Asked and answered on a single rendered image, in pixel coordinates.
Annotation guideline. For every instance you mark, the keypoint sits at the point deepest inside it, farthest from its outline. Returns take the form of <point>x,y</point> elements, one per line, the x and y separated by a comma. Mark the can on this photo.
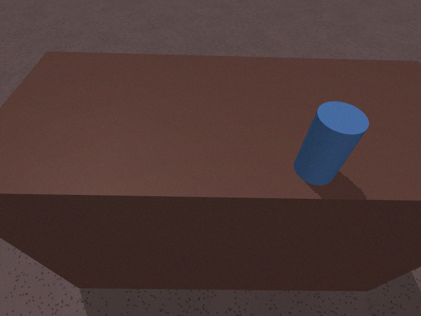
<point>334,132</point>

